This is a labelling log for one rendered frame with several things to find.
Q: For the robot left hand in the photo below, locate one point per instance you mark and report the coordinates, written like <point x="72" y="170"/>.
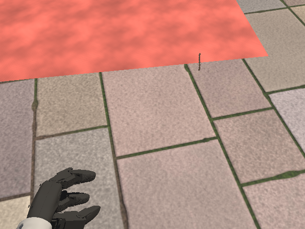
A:
<point x="50" y="200"/>

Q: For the left robot forearm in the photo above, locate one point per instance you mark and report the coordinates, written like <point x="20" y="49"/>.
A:
<point x="34" y="223"/>

